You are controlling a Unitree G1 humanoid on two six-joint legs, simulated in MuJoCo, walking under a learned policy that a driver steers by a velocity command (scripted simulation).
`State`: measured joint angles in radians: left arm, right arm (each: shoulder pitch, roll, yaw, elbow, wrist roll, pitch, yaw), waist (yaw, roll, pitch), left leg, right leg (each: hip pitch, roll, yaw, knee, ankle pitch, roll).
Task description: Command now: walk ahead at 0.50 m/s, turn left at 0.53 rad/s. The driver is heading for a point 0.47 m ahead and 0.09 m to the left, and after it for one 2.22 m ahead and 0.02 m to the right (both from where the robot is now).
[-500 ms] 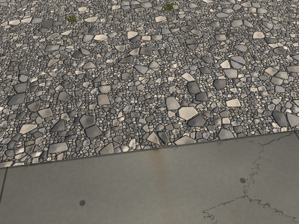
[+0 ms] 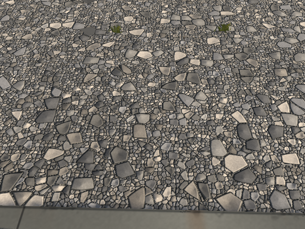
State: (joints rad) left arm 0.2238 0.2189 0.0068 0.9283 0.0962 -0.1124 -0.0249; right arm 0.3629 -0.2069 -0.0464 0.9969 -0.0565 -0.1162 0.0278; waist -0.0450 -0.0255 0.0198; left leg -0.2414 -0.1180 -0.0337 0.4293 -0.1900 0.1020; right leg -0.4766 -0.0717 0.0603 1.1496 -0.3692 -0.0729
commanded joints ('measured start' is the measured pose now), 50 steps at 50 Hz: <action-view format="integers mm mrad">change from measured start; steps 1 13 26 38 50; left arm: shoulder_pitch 9 -166 56 151 83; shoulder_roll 30 162 97 102 103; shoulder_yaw -1 31 50 65 44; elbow -63 -126 -25 -19 -93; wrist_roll -8 -72 -32 -49 -38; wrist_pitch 11 3 -56 -5 24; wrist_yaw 18 29 86 -10 -9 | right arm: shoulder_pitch -62 120 -162 -101 -235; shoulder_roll -63 -134 12 -257 -179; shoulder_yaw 1 -44 9 -84 -76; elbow -89 -38 -169 -182 -263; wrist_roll -5 -30 0 28 10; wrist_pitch -29 0 15 -8 15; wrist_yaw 10 62 57 -1 -79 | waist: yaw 54 67 54 18 67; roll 63 73 -22 128 56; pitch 26 -62 -44 -247 -93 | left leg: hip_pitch -77 101 -357 358 -75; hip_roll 254 219 235 224 407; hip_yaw -298 -327 59 -16 27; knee -272 19 447 94 -244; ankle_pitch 6 509 21 910 260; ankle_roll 201 66 -100 171 193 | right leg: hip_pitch -99 287 390 256 130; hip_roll -45 27 -190 -51 -50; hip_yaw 4 -74 -201 -330 -50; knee -101 -668 -1000 -537 -27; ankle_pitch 130 444 939 486 -75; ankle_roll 20 -48 -184 54 113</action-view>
